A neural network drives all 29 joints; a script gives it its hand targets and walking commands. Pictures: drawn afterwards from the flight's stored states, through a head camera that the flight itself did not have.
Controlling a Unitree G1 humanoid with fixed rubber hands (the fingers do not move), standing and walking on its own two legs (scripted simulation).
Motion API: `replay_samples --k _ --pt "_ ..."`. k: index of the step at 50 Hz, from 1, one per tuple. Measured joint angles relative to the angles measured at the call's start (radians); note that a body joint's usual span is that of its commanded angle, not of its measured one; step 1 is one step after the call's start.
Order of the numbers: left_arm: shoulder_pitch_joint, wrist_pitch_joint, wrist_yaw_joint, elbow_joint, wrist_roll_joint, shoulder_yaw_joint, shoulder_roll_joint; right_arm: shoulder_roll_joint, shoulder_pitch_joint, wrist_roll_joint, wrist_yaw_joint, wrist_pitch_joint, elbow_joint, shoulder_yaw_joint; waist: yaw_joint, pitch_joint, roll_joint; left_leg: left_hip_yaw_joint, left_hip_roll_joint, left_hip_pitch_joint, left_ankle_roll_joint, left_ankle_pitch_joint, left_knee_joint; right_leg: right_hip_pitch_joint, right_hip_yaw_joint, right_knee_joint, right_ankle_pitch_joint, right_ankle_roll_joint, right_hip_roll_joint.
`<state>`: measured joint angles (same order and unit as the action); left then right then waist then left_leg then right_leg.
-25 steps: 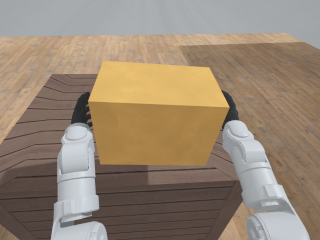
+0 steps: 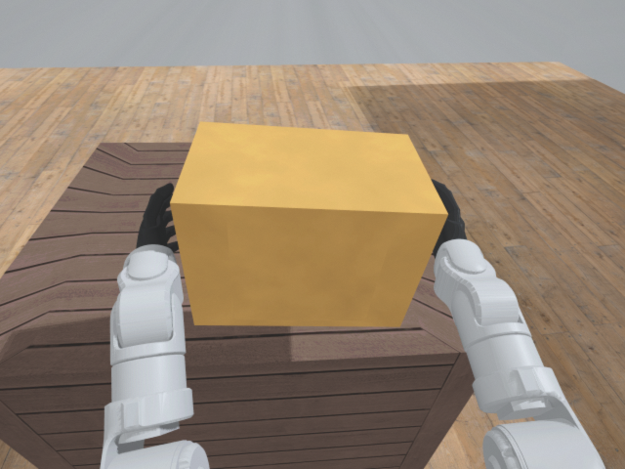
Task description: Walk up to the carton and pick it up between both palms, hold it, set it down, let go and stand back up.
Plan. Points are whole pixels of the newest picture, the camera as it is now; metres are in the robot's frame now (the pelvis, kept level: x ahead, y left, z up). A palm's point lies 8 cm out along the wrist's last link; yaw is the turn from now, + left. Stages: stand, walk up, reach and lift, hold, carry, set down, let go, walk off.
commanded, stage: hold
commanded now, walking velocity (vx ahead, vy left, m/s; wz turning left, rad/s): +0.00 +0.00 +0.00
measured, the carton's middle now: (303, 227) +0.39 +0.00 +0.15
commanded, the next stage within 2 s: none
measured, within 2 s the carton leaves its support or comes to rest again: neither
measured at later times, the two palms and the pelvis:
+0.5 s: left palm (157, 246) +0.35 +0.18 +0.17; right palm (448, 240) +0.34 -0.18 +0.16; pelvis +0.00 +0.00 +0.00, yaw +0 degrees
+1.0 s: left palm (155, 246) +0.35 +0.18 +0.17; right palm (448, 237) +0.34 -0.18 +0.17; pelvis +0.00 +0.00 +0.00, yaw +0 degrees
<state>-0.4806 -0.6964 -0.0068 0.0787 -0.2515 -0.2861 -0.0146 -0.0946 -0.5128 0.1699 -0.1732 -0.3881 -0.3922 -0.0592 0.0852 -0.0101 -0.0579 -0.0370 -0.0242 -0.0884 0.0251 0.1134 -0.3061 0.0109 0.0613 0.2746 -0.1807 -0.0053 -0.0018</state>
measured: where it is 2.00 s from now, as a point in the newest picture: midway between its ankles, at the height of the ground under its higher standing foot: outside the picture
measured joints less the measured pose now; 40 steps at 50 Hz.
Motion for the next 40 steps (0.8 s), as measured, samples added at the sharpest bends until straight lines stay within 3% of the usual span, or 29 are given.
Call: replay_samples --k 40 --pt "-0.03 0.008 0.003 0.035 -0.008 -0.013 -0.002 0.011 -0.025 -0.011 0.0 0.009 -0.032 -0.018 -0.002 0.002 0.0 0.001 -0.002 0.003 0.001 -0.007 0.002 0.001 -0.002 0.0 0.007 -0.002 -0.002"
